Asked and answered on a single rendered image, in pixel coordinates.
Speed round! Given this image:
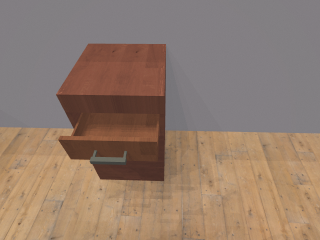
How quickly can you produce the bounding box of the drawer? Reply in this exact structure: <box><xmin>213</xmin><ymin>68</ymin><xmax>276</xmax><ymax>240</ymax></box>
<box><xmin>58</xmin><ymin>112</ymin><xmax>160</xmax><ymax>162</ymax></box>

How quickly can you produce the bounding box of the handle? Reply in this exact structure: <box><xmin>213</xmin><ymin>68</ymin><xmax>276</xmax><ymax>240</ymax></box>
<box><xmin>89</xmin><ymin>150</ymin><xmax>127</xmax><ymax>165</ymax></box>

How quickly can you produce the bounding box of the cabinet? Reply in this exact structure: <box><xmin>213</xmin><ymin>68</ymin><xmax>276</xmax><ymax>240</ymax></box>
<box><xmin>56</xmin><ymin>43</ymin><xmax>166</xmax><ymax>181</ymax></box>

